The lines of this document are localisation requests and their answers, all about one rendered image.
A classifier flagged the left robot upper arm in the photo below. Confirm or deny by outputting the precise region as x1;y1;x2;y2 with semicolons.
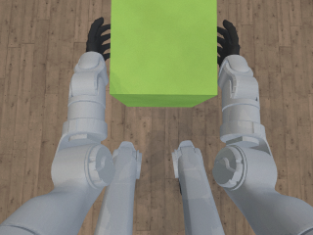
0;143;115;235

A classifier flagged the right robot thigh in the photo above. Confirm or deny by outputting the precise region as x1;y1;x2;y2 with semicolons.
171;145;225;235

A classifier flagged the left robot forearm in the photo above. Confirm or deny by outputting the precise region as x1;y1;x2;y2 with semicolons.
51;51;109;177

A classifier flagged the right robot upper arm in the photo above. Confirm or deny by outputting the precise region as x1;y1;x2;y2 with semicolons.
212;145;313;235

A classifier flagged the right robot hand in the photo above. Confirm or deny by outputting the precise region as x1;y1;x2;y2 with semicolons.
217;20;241;68

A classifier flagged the left robot hand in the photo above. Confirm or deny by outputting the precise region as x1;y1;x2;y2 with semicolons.
86;17;112;61

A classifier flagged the robot left shin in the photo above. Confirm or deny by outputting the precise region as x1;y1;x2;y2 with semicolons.
112;141;136;158

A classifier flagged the carton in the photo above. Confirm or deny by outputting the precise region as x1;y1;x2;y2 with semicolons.
110;0;218;108

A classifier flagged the right robot forearm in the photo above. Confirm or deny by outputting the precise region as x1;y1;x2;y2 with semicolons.
217;55;274;160

